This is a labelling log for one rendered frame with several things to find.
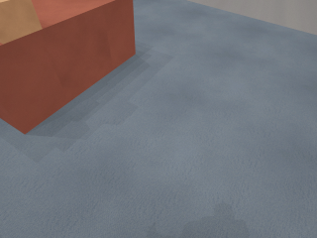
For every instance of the pedestal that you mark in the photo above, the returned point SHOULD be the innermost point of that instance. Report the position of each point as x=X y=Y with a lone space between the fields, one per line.
x=80 y=42

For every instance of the carton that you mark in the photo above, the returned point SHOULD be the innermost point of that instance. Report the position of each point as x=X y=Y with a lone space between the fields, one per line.
x=18 y=18

